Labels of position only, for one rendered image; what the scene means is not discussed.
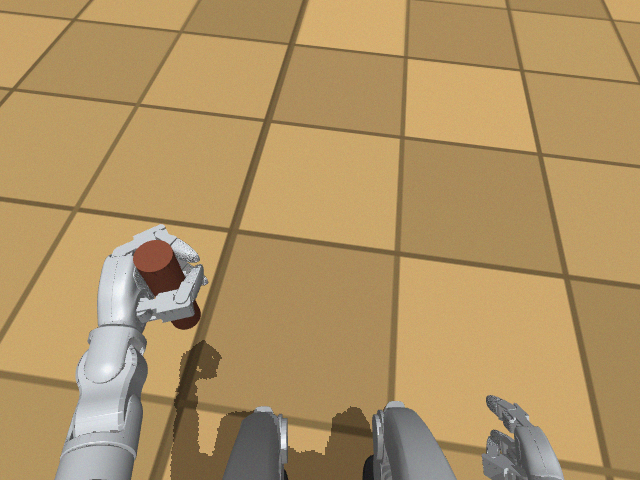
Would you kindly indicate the left robot hand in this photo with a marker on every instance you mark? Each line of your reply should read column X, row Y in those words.
column 125, row 298

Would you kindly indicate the right robot hand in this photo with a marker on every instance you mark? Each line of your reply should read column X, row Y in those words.
column 526, row 457

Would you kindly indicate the can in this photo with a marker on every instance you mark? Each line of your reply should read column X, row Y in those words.
column 159, row 267

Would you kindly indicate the left robot arm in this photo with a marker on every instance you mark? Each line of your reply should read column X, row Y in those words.
column 103, row 437

